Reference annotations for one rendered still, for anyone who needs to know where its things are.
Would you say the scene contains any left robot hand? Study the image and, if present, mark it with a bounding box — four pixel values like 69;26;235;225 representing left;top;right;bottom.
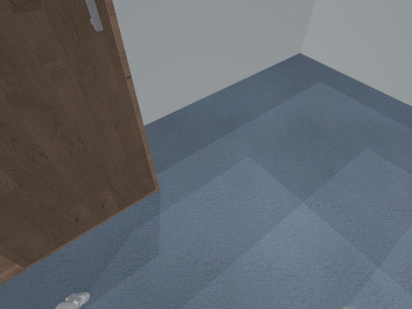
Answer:
55;292;90;309

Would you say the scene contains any wardrobe door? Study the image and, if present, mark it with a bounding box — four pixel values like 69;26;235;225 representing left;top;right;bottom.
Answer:
0;0;156;268
0;255;17;274

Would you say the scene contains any handle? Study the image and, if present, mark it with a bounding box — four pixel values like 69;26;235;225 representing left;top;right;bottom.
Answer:
86;0;103;32

